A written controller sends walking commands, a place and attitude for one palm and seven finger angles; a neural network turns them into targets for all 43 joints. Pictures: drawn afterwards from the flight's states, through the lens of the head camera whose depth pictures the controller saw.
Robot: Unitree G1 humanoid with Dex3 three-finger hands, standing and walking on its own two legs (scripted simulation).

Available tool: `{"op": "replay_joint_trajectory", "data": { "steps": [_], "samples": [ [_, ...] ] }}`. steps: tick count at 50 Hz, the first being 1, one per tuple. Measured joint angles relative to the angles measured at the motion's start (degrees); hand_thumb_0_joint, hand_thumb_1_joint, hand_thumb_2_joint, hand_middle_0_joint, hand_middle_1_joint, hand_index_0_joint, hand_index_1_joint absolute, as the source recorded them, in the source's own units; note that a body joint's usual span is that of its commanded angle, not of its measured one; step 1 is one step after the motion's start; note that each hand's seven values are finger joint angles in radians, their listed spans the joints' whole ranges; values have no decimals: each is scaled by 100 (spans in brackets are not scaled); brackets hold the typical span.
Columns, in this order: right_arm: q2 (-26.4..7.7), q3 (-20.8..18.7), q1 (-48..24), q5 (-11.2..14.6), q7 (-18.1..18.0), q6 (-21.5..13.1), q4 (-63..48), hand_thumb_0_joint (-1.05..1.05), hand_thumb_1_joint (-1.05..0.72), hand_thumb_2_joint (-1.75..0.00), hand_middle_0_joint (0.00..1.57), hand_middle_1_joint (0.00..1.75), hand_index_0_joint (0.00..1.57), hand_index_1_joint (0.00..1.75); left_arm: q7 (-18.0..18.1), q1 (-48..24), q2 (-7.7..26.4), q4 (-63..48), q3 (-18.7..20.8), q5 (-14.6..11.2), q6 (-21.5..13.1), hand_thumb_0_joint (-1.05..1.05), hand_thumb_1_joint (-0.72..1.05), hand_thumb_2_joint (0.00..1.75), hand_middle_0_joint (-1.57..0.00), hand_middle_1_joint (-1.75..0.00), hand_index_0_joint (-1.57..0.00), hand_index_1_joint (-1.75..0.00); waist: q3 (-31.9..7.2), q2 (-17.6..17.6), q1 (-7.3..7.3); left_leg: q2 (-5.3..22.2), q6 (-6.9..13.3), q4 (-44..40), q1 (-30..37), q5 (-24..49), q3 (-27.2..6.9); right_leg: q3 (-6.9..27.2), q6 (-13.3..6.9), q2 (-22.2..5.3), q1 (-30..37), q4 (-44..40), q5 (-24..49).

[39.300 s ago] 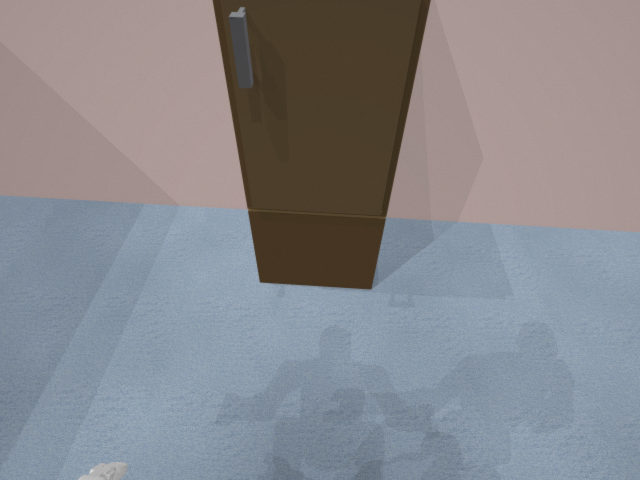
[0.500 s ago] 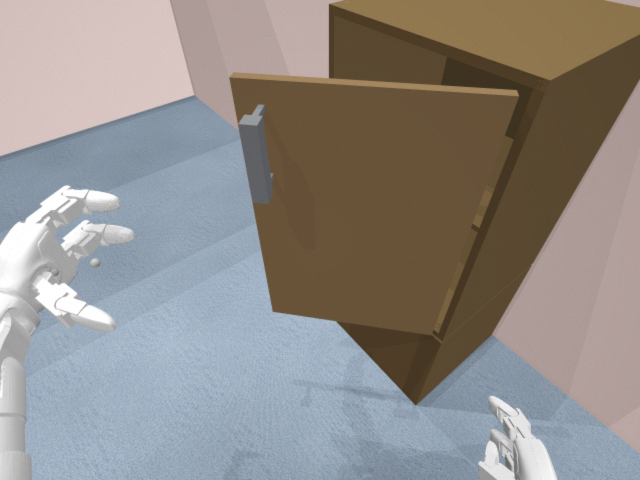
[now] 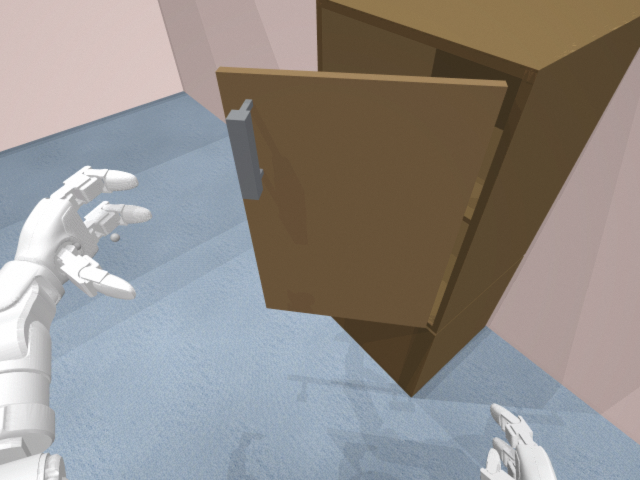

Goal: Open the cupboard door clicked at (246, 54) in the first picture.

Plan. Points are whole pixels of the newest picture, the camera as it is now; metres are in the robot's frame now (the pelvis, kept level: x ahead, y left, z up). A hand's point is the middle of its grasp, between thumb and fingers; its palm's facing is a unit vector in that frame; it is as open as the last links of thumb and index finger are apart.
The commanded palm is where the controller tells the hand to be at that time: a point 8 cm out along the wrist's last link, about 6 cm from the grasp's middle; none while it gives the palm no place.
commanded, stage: move the hooked fingers beside the handle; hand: left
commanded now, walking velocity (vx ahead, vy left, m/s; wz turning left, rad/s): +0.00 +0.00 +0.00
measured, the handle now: (250, 149) +0.54 +0.15 +0.14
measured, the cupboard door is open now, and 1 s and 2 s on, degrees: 42 42 42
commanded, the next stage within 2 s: none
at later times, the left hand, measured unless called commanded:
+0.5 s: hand (152, 202) +0.40 +0.24 +0.16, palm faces -0.07 -1.00 -0.02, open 14.0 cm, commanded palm +0.39 +0.29 +0.16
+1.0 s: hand (182, 173) +0.46 +0.22 +0.16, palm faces -0.08 -1.00 +0.01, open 14.0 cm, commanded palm +0.45 +0.27 +0.15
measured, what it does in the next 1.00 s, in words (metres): stands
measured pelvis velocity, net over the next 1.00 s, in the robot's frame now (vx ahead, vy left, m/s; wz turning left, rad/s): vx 0.01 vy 0.02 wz -0.02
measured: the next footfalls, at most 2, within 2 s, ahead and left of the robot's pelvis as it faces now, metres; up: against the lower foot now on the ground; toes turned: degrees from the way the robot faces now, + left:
none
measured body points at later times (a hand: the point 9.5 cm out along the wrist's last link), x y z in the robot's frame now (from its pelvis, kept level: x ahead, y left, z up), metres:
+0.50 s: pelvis +0.01 +0.02 +0.00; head +0.03 +0.01 +0.45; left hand +0.40 +0.30 +0.16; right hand +0.12 -0.24 -0.10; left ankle +0.00 +0.10 -0.73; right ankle +0.00 -0.09 -0.73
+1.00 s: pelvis +0.01 +0.02 +0.00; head +0.04 +0.02 +0.45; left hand +0.46 +0.27 +0.16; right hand +0.07 -0.25 -0.11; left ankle +0.00 +0.10 -0.73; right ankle +0.00 -0.09 -0.73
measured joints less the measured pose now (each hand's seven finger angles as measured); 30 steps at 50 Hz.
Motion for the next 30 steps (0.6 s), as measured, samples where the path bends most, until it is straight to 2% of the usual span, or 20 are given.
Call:
{"op": "replay_joint_trajectory", "data": {
  "steps": [15,30],
  "samples": [
    [-40,-53,300,-29,52,163,56,2,-90,-90,20,30,20,30,274,-727,-47,717,-160,222,-144,-2,-50,30,-30,-120,-31,-120,-17,-54,-157,-38,73,-37,-145,-10,92,96,70,-37,-173,-29,21],
    [-17,-94,421,-83,132,381,114,2,-90,-90,20,30,20,30,490,-1397,-102,1412,-335,400,-300,-2,-50,30,-30,-120,-30,-120,-86,-99,-246,-80,124,-55,-257,-40,116,124,128,-76,-280,-63,8]
  ]
}}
